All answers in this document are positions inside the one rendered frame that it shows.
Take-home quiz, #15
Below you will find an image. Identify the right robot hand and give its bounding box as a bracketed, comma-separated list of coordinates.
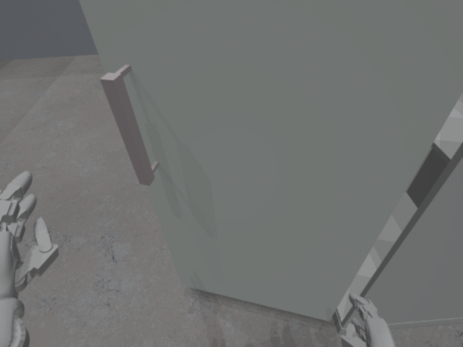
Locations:
[341, 293, 396, 347]

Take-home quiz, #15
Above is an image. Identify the handle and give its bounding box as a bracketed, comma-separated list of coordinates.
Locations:
[100, 65, 159, 186]

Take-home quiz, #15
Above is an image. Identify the fridge door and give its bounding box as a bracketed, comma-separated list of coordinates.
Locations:
[79, 0, 463, 321]

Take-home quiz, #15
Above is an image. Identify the robot left forearm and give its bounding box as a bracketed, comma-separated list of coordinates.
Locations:
[0, 298, 30, 347]

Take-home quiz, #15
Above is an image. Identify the left robot hand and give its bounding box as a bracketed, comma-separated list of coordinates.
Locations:
[0, 171, 59, 299]

